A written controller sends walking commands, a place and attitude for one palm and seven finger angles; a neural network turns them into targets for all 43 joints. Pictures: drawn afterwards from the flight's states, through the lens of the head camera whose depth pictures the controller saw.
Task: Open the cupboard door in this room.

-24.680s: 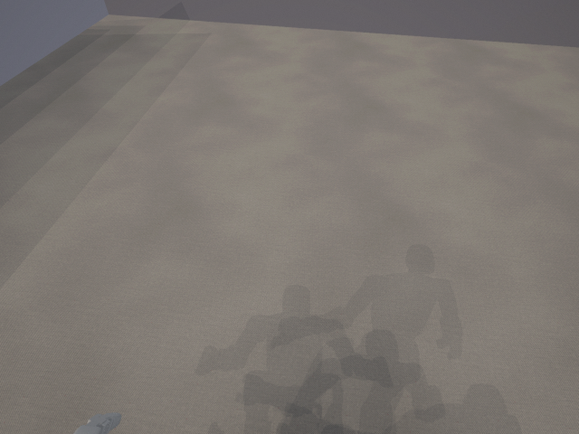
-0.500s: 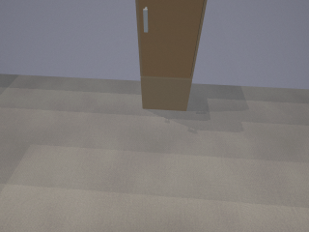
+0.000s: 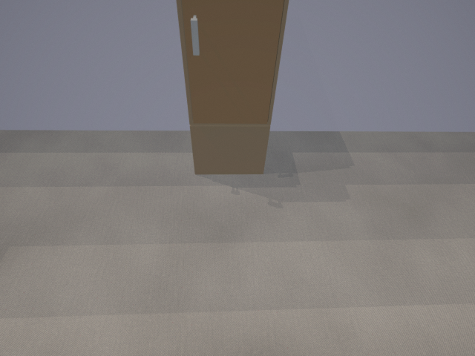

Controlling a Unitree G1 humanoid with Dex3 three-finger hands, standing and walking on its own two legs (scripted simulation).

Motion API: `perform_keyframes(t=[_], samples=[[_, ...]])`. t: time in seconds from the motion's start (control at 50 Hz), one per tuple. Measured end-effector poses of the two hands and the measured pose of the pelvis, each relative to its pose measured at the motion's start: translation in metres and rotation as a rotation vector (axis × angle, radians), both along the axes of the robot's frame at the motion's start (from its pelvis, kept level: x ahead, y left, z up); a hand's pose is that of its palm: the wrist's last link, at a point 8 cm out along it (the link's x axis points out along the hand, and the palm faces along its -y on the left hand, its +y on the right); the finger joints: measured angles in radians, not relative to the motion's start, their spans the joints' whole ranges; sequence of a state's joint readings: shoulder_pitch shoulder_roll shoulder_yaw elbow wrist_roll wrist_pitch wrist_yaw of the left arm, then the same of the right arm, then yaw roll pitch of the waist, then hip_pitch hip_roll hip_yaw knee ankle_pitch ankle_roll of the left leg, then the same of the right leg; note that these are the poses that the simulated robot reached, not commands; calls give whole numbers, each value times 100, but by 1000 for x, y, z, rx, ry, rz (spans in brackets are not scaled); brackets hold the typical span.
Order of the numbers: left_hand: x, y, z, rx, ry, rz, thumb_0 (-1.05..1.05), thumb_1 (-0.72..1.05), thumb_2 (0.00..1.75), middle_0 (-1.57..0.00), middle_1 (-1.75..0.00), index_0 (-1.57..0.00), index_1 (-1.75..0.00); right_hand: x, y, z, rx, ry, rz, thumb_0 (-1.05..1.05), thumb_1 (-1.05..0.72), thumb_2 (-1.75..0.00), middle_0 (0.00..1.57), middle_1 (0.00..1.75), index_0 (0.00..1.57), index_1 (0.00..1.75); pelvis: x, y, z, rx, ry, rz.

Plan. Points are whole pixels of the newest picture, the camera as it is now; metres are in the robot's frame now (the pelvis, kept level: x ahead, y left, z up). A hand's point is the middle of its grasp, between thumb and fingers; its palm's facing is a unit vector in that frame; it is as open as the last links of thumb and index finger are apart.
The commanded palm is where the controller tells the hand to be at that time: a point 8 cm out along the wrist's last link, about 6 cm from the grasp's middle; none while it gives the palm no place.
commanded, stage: walk to a spot facing it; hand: left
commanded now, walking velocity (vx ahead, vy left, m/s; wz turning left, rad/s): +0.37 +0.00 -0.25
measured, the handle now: (195, 35) +1.16 +0.21 +0.05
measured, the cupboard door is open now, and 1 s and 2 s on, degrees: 0 0 0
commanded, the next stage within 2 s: turn to face it in 0.54 s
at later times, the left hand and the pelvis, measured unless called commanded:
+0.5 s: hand (185, 318) +0.23 +0.12 -0.17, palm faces -0.06 -0.98 -0.21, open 7.2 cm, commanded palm none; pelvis +0.18 -0.06 +0.00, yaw -5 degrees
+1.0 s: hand (175, 251) +0.38 +0.16 -0.16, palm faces +0.04 -0.98 -0.18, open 7.4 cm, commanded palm none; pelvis +0.35 -0.02 +0.01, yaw +0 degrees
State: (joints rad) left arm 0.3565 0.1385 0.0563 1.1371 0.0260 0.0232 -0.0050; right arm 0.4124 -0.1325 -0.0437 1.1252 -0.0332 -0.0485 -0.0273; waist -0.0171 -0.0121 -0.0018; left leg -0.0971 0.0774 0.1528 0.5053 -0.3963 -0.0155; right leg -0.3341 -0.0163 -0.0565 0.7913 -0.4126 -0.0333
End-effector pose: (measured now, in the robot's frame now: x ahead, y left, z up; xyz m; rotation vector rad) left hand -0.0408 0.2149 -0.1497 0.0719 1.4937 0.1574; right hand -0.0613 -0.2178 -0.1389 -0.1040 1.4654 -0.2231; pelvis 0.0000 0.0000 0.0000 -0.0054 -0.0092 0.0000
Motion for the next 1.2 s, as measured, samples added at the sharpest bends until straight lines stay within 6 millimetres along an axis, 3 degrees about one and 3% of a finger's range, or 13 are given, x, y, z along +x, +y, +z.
perform_keyframes(t=[0.06,0.16,0.28,0.32,0.38,0.52,0.64,0.76,0.84,0.92,1.0,1.12,1.2], samples=[[42,6,7,8,-34,-48,1,91,90,-20,-30,-20,-30,-12,7,6,10,50,-36,0,-91,-90,20,30,20,30,15,0,4,-2,6,-11],[136,12,15,56,-147,-121,2,93,90,-20,-30,-20,-30,-23,14,11,55,179,-83,0,-90,-90,20,30,20,30,48,-10,4,-6,12,-40],[253,-14,7,93,-312,-202,1,92,90,-20,-30,-20,-30,6,-5,-8,99,267,-139,1,-90,-90,20,30,21,30,104,-42,-19,13,3,-81],[271,-25,3,100,-345,-195,1,92,90,-20,-30,-20,-30,36,-21,-18,95,243,-137,1,-90,-90,20,30,21,30,118,-52,-24,13,-10,-91],[278,-39,4,81,-315,-182,0,92,90,-20,-30,-20,-30,106,-48,-22,57,110,-109,1,-90,-90,20,30,21,30,135,-58,-17,5,-28,-90],[273,-49,12,55,-183,-152,0,94,90,-20,-30,-20,-30,281,-84,3,-20,-236,-8,1,-91,-90,20,30,20,30,185,-60,2,-12,-15,-84],[279,-44,5,16,-126,-65,1,92,90,-20,-30,-20,-30,384,-74,21,-33,-321,101,0,-91,-90,20,30,20,30,237,-52,5,-31,-3,-42],[292,-27,-13,-11,-32,18,1,91,90,-20,-30,-20,-30,457,-39,15,-38,-330,195,1,-91,-90,20,30,20,30,291,-28,-6,-25,-6,-2],[320,-15,-5,-1,-14,-3,1,91,90,-20,-30,-20,-30,465,-19,14,-18,-310,165,0,-91,-90,20,30,20,30,313,-18,1,-26,-13,-13],[366,-4,7,21,-72,-38,1,91,90,-20,-30,-20,-30,462,-30,20,-50,-298,101,-3,-96,-90,21,30,21,30,330,-14,8,-15,-9,-9],[416,-2,15,48,-169,-46,1,91,90,-20,-30,-20,-30,442,-38,16,-39,-200,85,-2,-95,-90,20,30,21,30,349,-19,12,1,-6,8],[485,-20,28,70,-277,-77,1,91,90,-20,-30,-20,-30,412,-46,3,22,-51,37,0,-92,-90,20,30,21,30,377,-40,11,24,-9,27],[520,-42,27,92,-331,-102,0,91,90,-20,-30,-20,-30,407,-58,-14,69,16,5,0,-91,-90,20,30,21,30,402,-63,0,45,-14,29]])
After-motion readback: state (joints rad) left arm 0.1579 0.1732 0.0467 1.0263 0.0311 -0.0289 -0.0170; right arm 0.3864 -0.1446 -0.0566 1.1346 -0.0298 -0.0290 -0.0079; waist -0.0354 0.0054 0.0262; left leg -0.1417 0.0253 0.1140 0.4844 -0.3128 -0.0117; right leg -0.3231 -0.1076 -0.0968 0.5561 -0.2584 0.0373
